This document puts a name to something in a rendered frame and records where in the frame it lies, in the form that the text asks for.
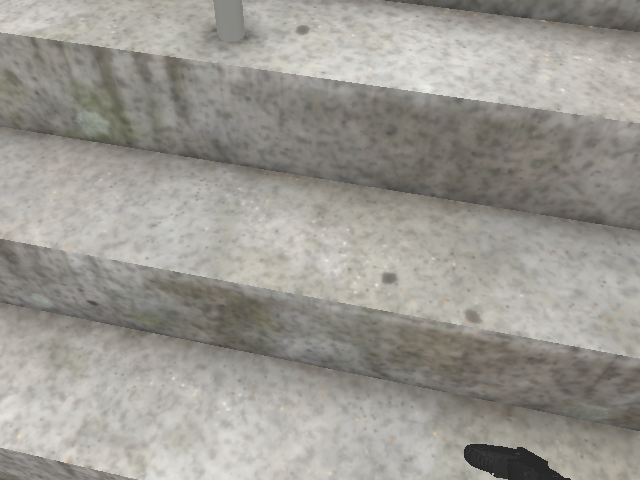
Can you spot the right robot hand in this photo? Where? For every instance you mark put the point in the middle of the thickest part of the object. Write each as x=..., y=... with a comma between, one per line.
x=509, y=463

